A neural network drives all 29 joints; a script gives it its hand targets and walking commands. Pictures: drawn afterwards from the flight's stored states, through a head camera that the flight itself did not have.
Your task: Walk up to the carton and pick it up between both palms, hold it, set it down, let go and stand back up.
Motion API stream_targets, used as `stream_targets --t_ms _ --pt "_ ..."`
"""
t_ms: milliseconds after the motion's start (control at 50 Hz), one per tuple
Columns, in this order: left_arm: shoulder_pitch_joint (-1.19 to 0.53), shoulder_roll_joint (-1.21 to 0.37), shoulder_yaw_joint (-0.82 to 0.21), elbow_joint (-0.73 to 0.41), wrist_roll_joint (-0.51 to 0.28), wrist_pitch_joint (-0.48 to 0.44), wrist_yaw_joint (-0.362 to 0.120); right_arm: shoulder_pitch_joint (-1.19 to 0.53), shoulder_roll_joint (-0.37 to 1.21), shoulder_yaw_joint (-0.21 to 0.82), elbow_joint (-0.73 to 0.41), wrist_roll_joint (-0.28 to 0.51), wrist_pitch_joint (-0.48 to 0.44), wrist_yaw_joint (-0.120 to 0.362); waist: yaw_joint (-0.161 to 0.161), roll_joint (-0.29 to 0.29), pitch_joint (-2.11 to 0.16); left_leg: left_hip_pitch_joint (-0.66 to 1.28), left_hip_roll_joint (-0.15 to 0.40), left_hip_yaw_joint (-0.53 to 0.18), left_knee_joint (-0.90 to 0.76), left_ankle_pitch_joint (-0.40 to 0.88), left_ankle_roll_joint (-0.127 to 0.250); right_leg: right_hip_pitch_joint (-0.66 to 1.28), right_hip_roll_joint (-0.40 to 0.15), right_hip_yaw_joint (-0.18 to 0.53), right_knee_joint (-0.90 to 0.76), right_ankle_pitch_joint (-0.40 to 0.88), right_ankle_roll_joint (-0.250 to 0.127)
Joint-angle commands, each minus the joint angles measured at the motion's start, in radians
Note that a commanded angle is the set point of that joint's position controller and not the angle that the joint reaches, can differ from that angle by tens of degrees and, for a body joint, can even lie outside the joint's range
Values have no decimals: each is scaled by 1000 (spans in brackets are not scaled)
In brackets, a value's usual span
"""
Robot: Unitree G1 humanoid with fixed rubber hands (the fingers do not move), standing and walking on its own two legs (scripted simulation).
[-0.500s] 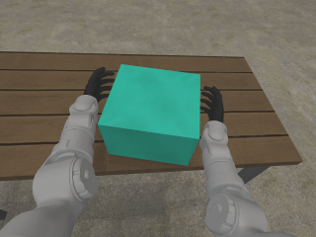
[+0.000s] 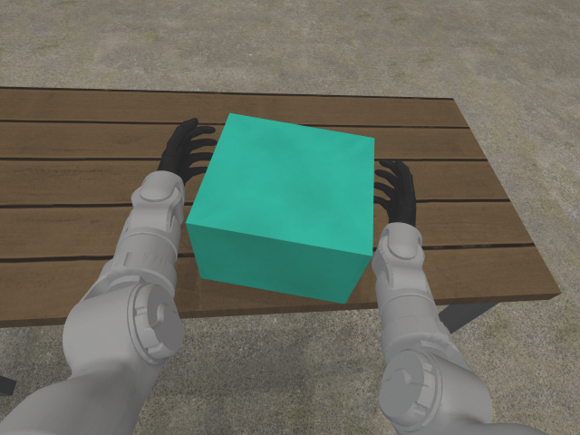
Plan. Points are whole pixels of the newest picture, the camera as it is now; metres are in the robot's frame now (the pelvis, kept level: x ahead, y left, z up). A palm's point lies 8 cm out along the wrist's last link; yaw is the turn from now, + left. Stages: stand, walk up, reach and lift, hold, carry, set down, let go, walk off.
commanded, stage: set down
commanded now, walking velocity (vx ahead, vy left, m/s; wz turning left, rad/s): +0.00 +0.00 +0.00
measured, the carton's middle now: (287, 208) +0.44 +0.01 +0.01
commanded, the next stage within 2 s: none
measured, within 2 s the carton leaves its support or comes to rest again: neither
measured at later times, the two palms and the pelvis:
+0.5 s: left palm (174, 172) +0.45 +0.17 +0.08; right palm (399, 217) +0.39 -0.15 +0.07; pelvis +0.00 +0.00 +0.00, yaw +0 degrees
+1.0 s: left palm (174, 173) +0.45 +0.17 +0.08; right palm (398, 217) +0.39 -0.15 +0.07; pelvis +0.00 +0.00 +0.00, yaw +0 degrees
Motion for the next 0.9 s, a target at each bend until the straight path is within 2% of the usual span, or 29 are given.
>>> stream_targets --t_ms 0,720,880 --pt "-458 -454 -147 -12 8 -70 -112 -582 472 333 8 -55 -56 124 30 100 -531 111 2 42 3 361 -46 286 27 -37 58 354 28" --pt "-350 -405 -29 -64 126 -36 -115 -413 428 247 38 -114 -43 122 20 100 -360 109 8 28 -26 252 -20 140 32 -68 3 149 34" --pt "-347 -384 -21 -78 123 -38 -114 -402 408 230 21 -127 -20 131 23 103 -345 138 9 32 -27 228 -26 137 34 -64 4 124 40"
